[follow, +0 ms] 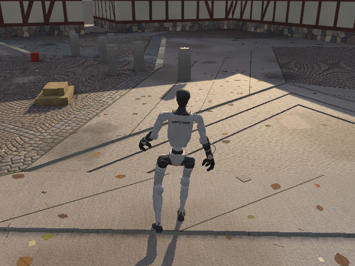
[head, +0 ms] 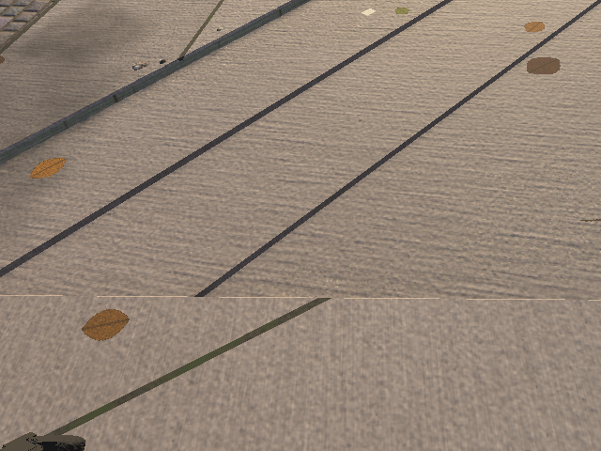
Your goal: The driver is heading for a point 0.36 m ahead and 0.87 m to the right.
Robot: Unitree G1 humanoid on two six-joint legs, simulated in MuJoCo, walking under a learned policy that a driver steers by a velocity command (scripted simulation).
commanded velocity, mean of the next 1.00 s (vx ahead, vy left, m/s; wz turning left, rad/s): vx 1.00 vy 0.00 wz -0.91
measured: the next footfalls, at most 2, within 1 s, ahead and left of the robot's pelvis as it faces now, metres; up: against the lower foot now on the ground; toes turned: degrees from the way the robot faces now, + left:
left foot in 0.36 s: +0.57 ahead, +0.05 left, +0.00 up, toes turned -22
right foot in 0.84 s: +0.83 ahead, -0.33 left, +0.00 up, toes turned -50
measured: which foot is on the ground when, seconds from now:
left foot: up 0.00-0.34, down 0.36-0.82, up 0.84-1.00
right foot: down 0.00-0.36, up 0.38-0.82, down 0.84-1.00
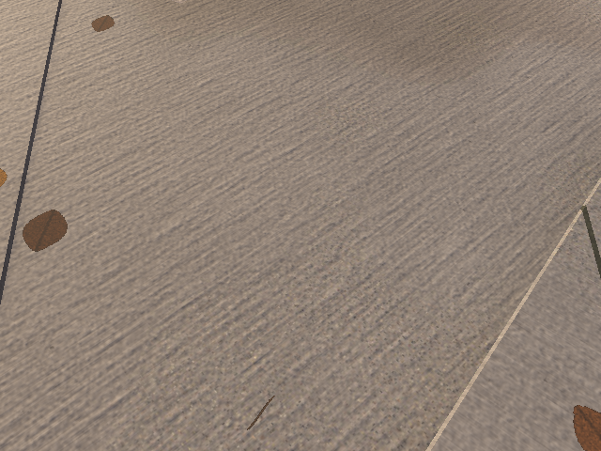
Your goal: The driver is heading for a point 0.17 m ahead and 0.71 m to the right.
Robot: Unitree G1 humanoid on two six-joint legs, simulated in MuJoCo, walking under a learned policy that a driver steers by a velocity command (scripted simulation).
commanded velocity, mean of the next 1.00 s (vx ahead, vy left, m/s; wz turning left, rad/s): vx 0.62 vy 0.00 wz -0.60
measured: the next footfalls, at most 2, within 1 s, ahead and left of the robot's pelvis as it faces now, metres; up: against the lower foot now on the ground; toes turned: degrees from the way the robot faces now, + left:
left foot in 0.28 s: +0.46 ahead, +0.16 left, -0.10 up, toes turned +0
right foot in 0.64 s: +0.84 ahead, -0.02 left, -0.10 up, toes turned -12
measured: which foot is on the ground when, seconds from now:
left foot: up 0.00-0.26, down 0.28-0.60, up 0.62-1.00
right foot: down 0.00-0.30, up 0.32-0.62, down 0.64-1.00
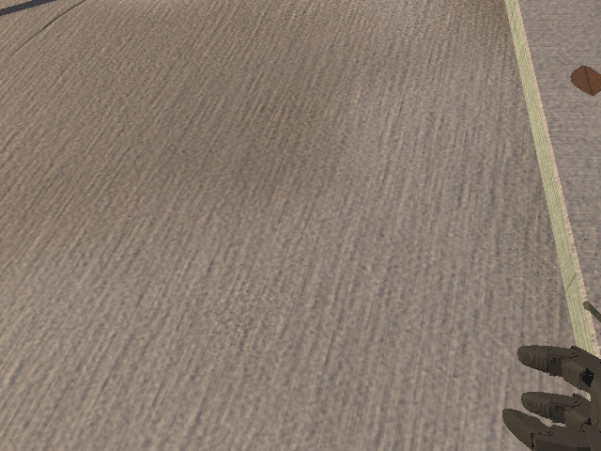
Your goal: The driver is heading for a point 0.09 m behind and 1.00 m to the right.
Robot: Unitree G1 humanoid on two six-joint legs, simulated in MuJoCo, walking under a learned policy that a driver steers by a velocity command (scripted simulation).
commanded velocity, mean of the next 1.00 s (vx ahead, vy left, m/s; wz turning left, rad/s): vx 0.88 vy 0.00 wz -0.99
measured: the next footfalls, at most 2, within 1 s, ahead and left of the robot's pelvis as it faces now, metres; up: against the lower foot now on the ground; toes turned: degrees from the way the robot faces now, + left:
left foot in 0.04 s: +0.15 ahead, +0.15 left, +0.00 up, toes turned -14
right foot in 0.54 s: +0.45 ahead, -0.18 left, +0.00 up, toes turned -36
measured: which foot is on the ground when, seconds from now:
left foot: up 0.00-0.02, down 0.04-0.56, up 0.58-0.92, down 0.94-1.00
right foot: down 0.00-0.04, up 0.06-0.52, down 0.54-0.92, up 0.94-1.00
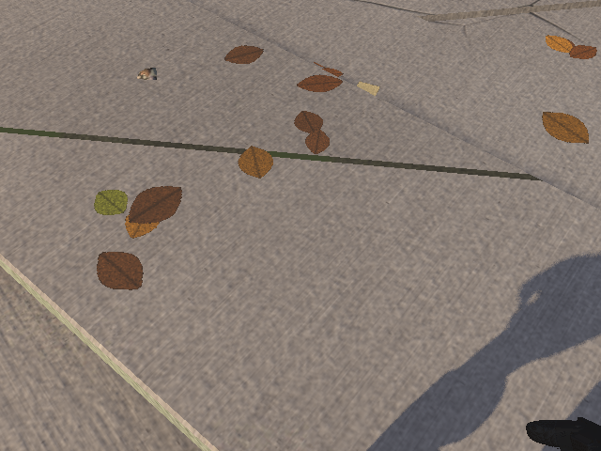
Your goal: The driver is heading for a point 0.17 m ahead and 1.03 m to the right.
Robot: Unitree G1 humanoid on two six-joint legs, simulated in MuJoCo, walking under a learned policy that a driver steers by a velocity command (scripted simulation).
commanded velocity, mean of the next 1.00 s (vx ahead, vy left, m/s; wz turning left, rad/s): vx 1.00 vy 0.00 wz -0.97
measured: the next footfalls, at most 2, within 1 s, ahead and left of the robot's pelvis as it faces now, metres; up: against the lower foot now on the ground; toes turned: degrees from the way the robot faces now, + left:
right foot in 0.38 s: +0.47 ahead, -0.09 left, +0.10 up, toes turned -23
left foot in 0.74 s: +0.93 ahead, -0.15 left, +0.10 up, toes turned -44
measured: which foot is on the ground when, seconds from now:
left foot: down 0.00-0.34, up 0.36-0.72, down 0.74-1.00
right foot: up 0.00-0.36, down 0.38-0.74, up 0.76-1.00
